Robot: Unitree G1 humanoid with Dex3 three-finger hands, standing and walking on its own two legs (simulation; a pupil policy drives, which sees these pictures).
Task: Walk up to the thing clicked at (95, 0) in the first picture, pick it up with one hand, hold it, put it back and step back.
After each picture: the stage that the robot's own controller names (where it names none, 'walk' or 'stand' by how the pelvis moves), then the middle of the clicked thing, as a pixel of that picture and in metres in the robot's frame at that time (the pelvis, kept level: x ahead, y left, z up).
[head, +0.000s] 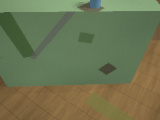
stand; out of the picture +0.93 -0.08 +0.07
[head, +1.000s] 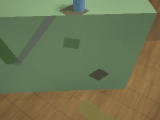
rise first; out of the picture +0.83 +0.05 +0.09
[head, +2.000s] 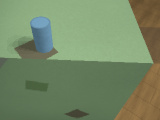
stand; (42, 35) +0.49 +0.18 +0.10
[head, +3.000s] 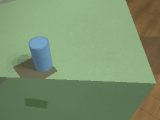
stand; (41, 54) +0.43 +0.17 +0.08
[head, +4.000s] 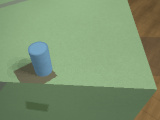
stand; (41, 59) +0.42 +0.16 +0.07
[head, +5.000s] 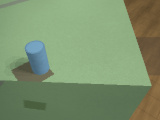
stand; (38, 58) +0.43 +0.18 +0.07
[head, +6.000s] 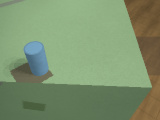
stand; (37, 59) +0.42 +0.18 +0.07
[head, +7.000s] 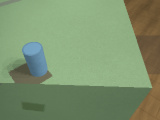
rise first; (36, 60) +0.42 +0.18 +0.07
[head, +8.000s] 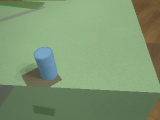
rise first; (46, 64) +0.41 +0.17 +0.07
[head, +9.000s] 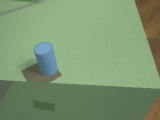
go down; (46, 59) +0.42 +0.18 +0.07
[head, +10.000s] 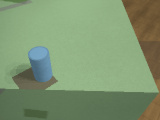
go down; (41, 64) +0.40 +0.16 +0.08
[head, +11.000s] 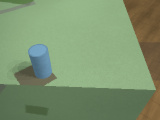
approach; (41, 62) +0.42 +0.16 +0.08
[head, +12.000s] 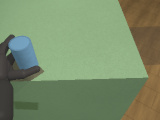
close; (24, 55) +0.42 +0.19 +0.10
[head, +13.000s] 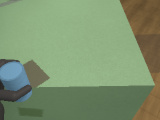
lift; (16, 82) +0.32 +0.21 +0.10
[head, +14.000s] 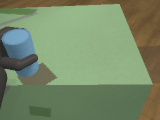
lift; (22, 53) +0.32 +0.17 +0.23
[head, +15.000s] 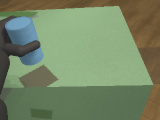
hold; (26, 42) +0.34 +0.16 +0.26
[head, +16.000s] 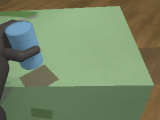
hold; (26, 46) +0.33 +0.16 +0.25
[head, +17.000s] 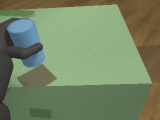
crouch; (28, 44) +0.34 +0.15 +0.25
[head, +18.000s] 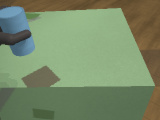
crouch; (17, 32) +0.35 +0.18 +0.29
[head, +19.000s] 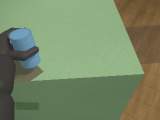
lower; (25, 48) +0.43 +0.17 +0.13
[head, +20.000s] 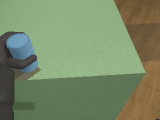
lower; (23, 53) +0.42 +0.18 +0.11
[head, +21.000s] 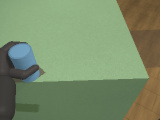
lower; (25, 63) +0.39 +0.18 +0.10
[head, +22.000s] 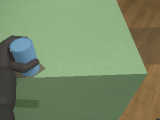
lower; (26, 57) +0.41 +0.18 +0.10
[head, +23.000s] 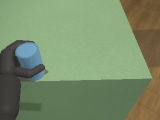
loosen; (31, 62) +0.39 +0.17 +0.10
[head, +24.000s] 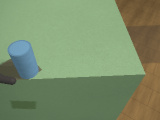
withdraw; (24, 60) +0.40 +0.18 +0.10
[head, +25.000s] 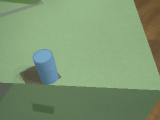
sink last; (46, 67) +0.38 +0.16 +0.08
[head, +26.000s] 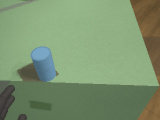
stand; (44, 64) +0.39 +0.16 +0.08
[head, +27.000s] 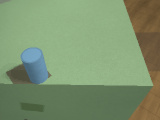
stand; (35, 66) +0.38 +0.17 +0.08
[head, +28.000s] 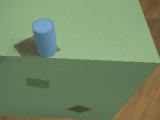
walk; (45, 39) +0.45 +0.13 +0.10
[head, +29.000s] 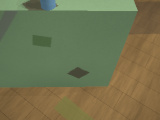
walk; out of the picture +0.71 +0.17 +0.10
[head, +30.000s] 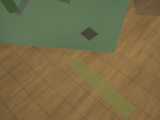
walk; out of the picture +1.12 +0.08 +0.10
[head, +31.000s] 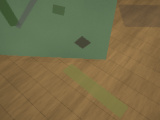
stand; out of the picture +1.23 +0.13 +0.08
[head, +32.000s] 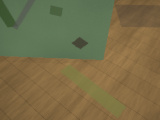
stand; out of the picture +1.23 +0.14 +0.07
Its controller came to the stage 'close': yes
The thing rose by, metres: 0.21
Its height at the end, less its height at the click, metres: +0.00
